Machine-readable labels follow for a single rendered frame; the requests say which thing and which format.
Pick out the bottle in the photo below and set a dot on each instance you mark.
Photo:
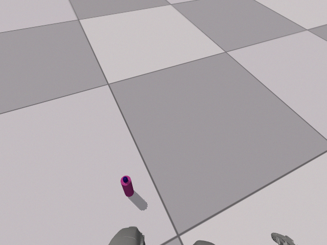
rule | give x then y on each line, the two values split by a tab
127	186

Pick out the right robot hand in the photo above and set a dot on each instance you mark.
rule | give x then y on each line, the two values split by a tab
282	240

